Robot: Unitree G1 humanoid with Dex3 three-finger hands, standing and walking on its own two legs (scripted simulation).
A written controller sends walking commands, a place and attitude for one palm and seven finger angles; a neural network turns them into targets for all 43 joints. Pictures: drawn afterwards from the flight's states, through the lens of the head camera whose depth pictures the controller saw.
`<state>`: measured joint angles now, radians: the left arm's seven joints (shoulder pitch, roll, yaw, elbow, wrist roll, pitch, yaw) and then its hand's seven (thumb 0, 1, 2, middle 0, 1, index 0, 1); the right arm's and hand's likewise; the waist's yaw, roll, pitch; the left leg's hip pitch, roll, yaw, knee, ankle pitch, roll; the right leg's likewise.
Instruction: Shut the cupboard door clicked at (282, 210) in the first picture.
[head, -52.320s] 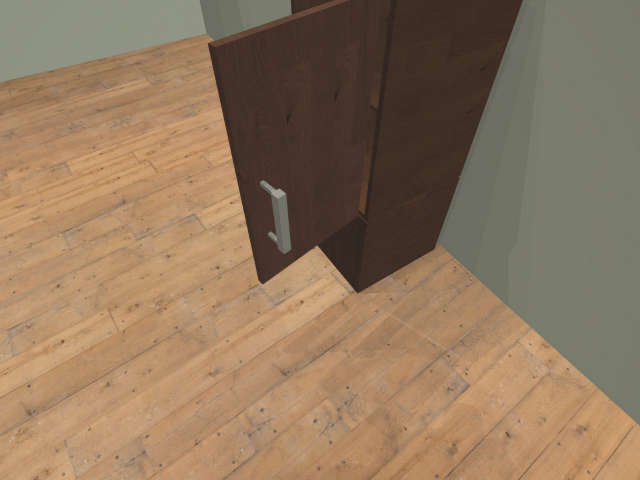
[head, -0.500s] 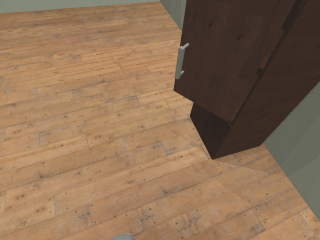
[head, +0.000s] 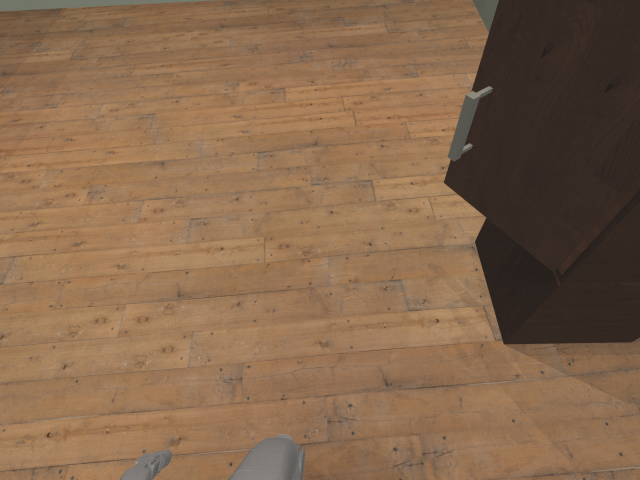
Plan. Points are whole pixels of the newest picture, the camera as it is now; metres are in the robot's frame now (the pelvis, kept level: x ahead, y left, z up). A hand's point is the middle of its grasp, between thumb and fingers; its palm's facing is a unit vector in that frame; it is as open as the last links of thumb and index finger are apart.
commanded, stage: walk to a spot facing it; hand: left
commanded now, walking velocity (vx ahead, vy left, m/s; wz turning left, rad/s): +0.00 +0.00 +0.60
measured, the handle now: (469, 125) +0.82 -0.31 -0.10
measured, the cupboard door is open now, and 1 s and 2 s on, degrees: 34 34 34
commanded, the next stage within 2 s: turn to face it in 1.24 s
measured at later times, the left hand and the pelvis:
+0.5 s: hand out of the picture +0.02 +0.25 -0.16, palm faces +0.34 -0.90 -0.28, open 7.4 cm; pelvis +0.02 +0.01 +0.00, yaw +19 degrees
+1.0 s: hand out of the picture -0.02 +0.18 -0.18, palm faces +0.67 -0.72 -0.19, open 7.4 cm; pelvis +0.13 +0.07 -0.01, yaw +40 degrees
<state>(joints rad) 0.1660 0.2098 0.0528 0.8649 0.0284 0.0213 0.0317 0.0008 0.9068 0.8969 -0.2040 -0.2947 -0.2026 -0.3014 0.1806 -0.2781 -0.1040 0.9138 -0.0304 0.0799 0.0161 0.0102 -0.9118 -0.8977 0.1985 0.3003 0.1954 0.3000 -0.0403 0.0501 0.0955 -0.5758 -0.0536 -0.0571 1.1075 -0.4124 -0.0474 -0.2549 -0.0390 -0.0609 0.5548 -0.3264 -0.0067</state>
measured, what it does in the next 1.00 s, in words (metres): walks ahead, turning left: left foot, then right foot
